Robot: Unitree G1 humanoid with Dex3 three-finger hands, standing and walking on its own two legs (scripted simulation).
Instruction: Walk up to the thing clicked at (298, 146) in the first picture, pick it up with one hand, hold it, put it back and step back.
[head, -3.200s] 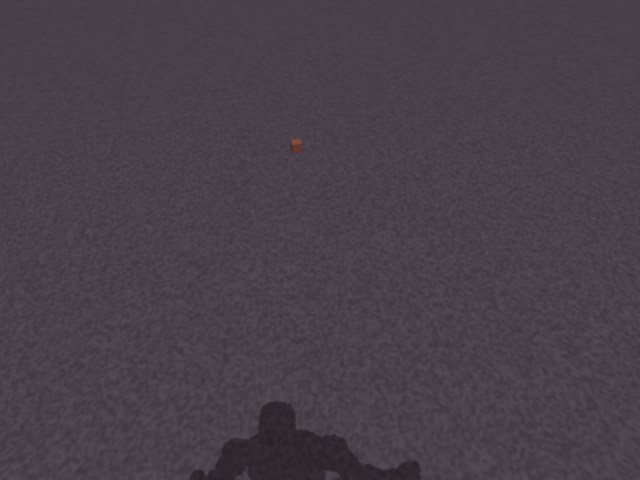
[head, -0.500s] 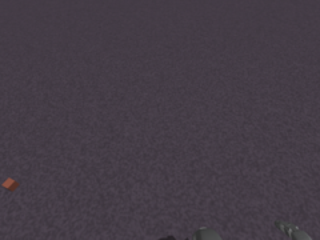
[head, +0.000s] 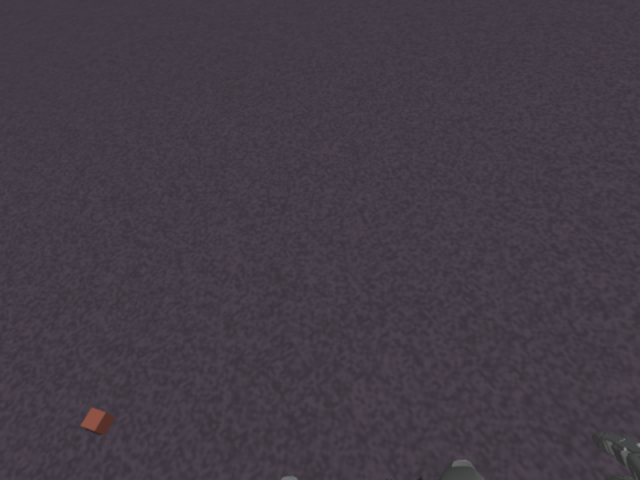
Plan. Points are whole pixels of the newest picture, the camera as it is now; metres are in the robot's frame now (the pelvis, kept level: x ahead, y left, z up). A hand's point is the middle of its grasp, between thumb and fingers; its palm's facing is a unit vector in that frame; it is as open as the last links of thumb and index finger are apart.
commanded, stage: walk up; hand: left
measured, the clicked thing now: (98, 421) +0.43 +0.78 -0.69
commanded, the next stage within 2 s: none
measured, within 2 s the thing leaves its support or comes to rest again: neither
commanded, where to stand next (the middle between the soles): -0.04 +0.70 m, yaw -24 degrees
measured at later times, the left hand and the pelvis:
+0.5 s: hand out of the picture +0.11 +0.51 -0.09, palm faces -0.14 -0.80 -0.58, open 7.4 cm; pelvis -0.01 +0.22 +0.02, yaw -7 degrees
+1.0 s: hand out of the picture +0.06 +0.74 -0.10, palm faces -0.23 -0.80 -0.56, open 7.4 cm; pelvis -0.06 +0.47 +0.01, yaw -13 degrees
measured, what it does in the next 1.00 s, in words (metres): steps to the left: right foot, then left foot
